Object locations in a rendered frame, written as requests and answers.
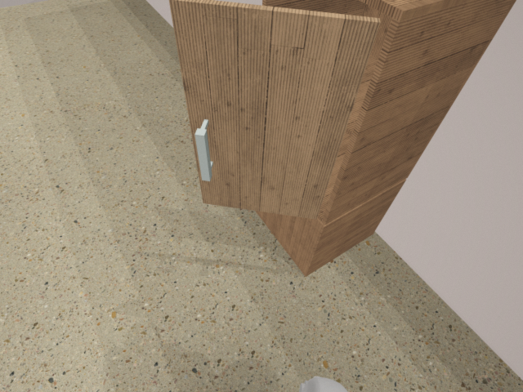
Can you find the cupboard door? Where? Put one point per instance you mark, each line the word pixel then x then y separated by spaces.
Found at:
pixel 277 86

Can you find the handle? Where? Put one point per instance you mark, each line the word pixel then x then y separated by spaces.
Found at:
pixel 205 164

